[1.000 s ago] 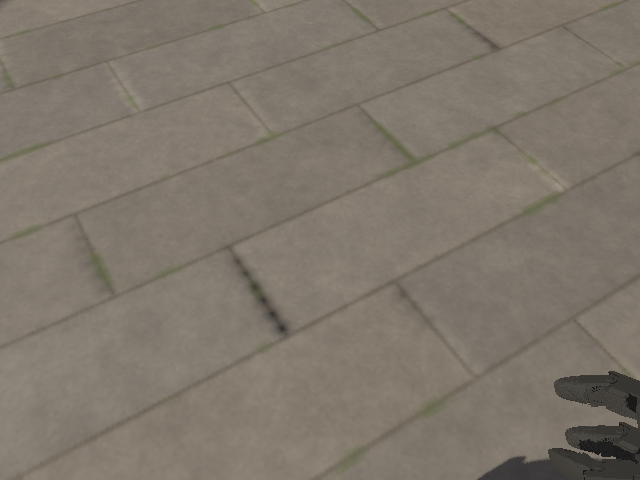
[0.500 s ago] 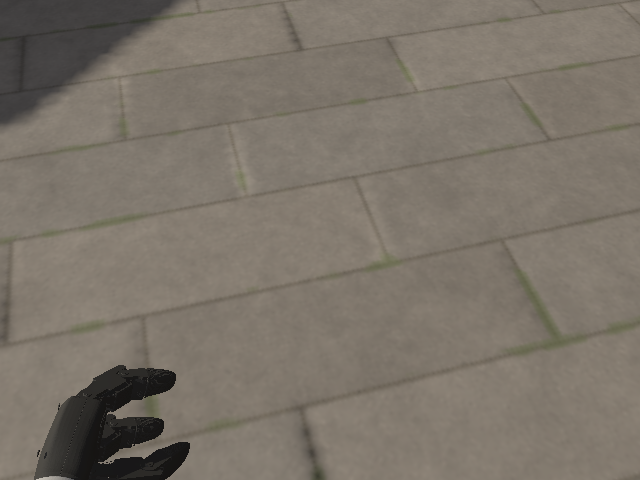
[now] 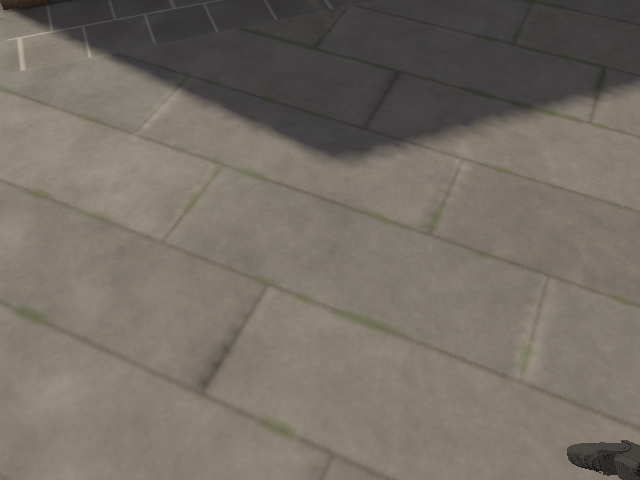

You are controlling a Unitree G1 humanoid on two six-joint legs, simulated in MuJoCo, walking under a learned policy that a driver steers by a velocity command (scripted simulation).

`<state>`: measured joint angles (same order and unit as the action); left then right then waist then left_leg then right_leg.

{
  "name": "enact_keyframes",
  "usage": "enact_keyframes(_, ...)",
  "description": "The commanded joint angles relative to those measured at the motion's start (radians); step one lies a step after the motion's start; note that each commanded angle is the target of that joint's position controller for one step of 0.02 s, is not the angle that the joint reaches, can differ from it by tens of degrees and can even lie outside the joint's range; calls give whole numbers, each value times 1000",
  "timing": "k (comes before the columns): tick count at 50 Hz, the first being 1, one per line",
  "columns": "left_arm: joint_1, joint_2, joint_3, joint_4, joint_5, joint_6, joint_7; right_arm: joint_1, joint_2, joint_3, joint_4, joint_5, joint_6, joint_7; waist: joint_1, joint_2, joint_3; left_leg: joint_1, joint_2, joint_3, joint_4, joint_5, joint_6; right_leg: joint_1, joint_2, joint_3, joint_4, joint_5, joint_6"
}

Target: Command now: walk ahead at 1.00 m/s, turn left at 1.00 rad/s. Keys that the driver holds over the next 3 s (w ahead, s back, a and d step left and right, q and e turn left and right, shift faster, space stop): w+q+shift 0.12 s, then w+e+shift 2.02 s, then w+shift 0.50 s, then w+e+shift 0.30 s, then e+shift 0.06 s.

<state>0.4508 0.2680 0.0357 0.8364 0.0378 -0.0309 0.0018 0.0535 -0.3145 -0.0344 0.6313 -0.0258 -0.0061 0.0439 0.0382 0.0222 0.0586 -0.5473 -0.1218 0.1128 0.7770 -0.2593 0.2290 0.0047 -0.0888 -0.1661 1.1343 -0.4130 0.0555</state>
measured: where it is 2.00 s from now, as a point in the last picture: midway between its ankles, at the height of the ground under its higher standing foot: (505, 83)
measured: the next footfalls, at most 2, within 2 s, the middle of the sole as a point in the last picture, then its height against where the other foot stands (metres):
right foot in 0.38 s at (385, 403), level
left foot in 0.80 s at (294, 251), level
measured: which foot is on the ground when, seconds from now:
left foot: down 0.00-0.40, up 0.42-0.78, down 0.80-1.00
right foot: up 0.00-0.36, down 0.38-0.78, up 0.80-1.00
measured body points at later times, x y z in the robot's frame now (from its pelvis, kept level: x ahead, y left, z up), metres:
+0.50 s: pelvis +0.50 -0.03 +0.03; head +0.52 -0.01 +0.48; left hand +0.55 +0.27 -0.09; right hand +0.62 -0.29 -0.08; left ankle +0.32 +0.05 -0.56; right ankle +0.56 -0.09 -0.69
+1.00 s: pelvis +0.97 +0.00 +0.05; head +1.00 +0.01 +0.50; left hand +1.24 +0.22 -0.05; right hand +0.91 -0.30 -0.05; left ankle +0.96 +0.14 -0.69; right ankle +0.94 -0.09 -0.59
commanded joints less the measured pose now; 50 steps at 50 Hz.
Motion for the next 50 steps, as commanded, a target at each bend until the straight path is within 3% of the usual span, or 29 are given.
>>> enact_keyframes(1,-218,175,20,-268,-7,-68,-3,354,-283,-109,40,-1,19,-46,-161,-10,-240,904,358,-890,-507,-132,231,-902,36,233,430,6,-21)
enact_keyframes(2,-223,171,14,-255,-6,-73,0,323,-237,-98,59,3,5,-51,-104,-83,-98,724,325,-813,-537,-64,195,-862,-1,228,314,42,-20)
enact_keyframes(5,-181,155,7,-229,35,-19,0,250,-161,-65,64,14,-45,-60,12,-111,-15,385,206,-607,-546,131,159,-667,-56,230,118,-26,23)
enact_keyframes(7,-263,117,-6,-262,31,-2,-11,256,-145,-56,76,15,-69,-51,7,-92,26,254,159,-525,-599,144,142,-620,-70,187,-66,27,35)
enact_keyframes(10,-383,44,-36,-291,5,-20,-35,289,-110,-48,114,20,-98,-37,-47,-47,45,188,95,-367,-651,347,62,-476,-50,127,-375,447,-13)
enact_keyframes(12,-431,50,-32,-283,-17,-25,-42,356,-120,-47,149,35,-114,-26,-100,-30,35,284,133,-338,-715,452,21,-422,-15,89,-489,637,-69)
enact_keyframes(15,-465,99,-13,-277,-17,-27,-37,402,-162,-50,188,17,-117,-38,-116,-13,8,571,189,-266,-650,813,-34,-466,52,47,-585,557,-138)
enact_keyframes(17,-340,150,11,-243,-17,-29,-30,399,-210,-60,201,-12,-105,-57,-33,52,-87,698,237,-216,-445,1189,-72,-371,136,35,-570,384,-171)
enact_keyframes(19,69,211,50,-114,-29,-17,-12,289,-215,-63,183,-46,-76,-75,190,56,-232,579,226,-131,67,1246,-106,-16,161,50,-572,261,-209)
enact_keyframes(20,212,298,81,-79,-17,-6,0,268,-136,-41,142,-33,-84,-74,227,-91,-296,265,124,-87,550,790,-144,236,16,302,-528,45,-297)
enact_keyframes(21,141,341,91,-63,-13,0,-14,379,-41,-14,102,6,-111,-43,61,-438,-378,-143,-64,-161,830,-166,-212,435,-211,1004,-777,-48,-471)
enact_keyframes(22,0,256,84,-110,-15,1,-25,296,-84,0,90,-13,-123,-51,70,-203,-293,-256,26,-248,837,-88,-183,370,-206,1055,-857,-119,-475)
enact_keyframes(23,-33,212,74,-111,-27,-3,-25,201,-107,3,70,-20,-133,-45,59,-47,-199,-246,95,-274,761,-23,-185,220,-190,923,-863,-93,-447)
enact_keyframes(24,-33,171,65,-90,-26,-5,-25,155,-101,10,52,-31,-135,-40,29,56,-117,-192,134,-251,640,-2,-179,56,-148,825,-884,-17,-406)
enact_keyframes(26,-33,149,49,-54,-23,-17,-15,115,-64,26,7,-57,-106,-33,-41,48,-16,-131,166,-236,521,-48,-210,-166,-62,689,-913,101,-374)
enact_keyframes(28,-30,177,54,-52,-30,-34,-18,94,-43,42,-30,-61,-77,-28,-69,-5,23,-116,191,-198,375,-93,-236,-290,-19,619,-953,151,-381)
enact_keyframes(31,-66,199,70,-77,-34,-43,-17,-77,-20,68,-105,-26,-78,-6,-41,-46,68,63,186,-129,9,151,-272,-481,63,509,-1026,240,-336)
enact_keyframes(33,-47,220,82,-78,-47,-49,-24,-117,-8,71,-111,-6,-79,0,-3,-62,29,213,153,-104,-116,343,-272,-481,63,504,-1036,380,-291)
enact_keyframes(36,-1,238,94,-72,-54,-42,-19,-113,-54,53,-106,-7,-85,-16,18,-71,-24,235,131,-127,-237,328,-258,-264,40,531,-917,563,-241)
enact_keyframes(38,2,271,101,-71,-41,-38,-13,44,-112,21,-60,-8,-95,-37,-59,-54,-153,413,84,-117,-275,156,-235,-172,60,510,-645,813,-198)
enact_keyframes(39,-34,272,101,-79,-39,-42,-16,214,-146,1,-23,-13,-101,-53,-158,-43,-245,626,134,-144,-254,99,-218,-264,99,484,-407,773,-175)
enact_keyframes(40,-60,172,72,-110,-34,-55,-15,443,-225,-32,1,-36,-104,-78,-243,60,-392,857,368,-374,-269,-266,-180,-410,142,409,-76,458,-172)
enact_keyframes(41,57,38,32,-168,-76,-51,-14,404,-300,-49,1,-62,-94,-78,-128,342,-516,1024,639,-935,-469,-527,-74,-689,215,302,215,-121,-148)
enact_keyframes(42,-22,112,31,-160,-49,-31,-7,326,-234,-52,-1,-39,-84,-77,-129,234,-400,917,592,-978,-527,-648,-54,-820,124,265,288,-6,-167)
enact_keyframes(43,-128,152,41,-161,-27,-20,-13,263,-137,-31,-3,-28,-86,-73,-139,109,-243,784,531,-762,-508,-486,-78,-844,79,244,246,82,-167)
enact_keyframes(44,-177,151,43,-164,-18,-12,-26,250,-93,-20,17,-28,-88,-66,-128,34,-158,678,483,-598,-504,-258,-94,-820,47,241,202,119,-158)
enact_keyframes(46,-210,111,37,-187,-3,14,-55,289,-61,-12,70,-21,-99,-67,-89,83,-78,560,422,-395,-528,-13,-127,-790,9,241,164,124,-140)
enact_keyframes(48,-269,72,25,-217,-3,39,-66,321,-14,-3,120,5,-113,-56,-68,66,-44,542,383,-248,-555,158,-163,-825,-9,222,155,136,-135)
enact_keyframes(50,-332,68,11,-275,-1,46,-77,297,-34,-8,129,8,-125,-48,-38,86,-23,501,392,-146,-588,319,-159,-837,-17,194,102,215,-127)
Over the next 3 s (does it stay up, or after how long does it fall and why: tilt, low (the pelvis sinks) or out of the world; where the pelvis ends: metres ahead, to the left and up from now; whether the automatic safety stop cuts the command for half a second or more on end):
stays up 1.69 -1.47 0.01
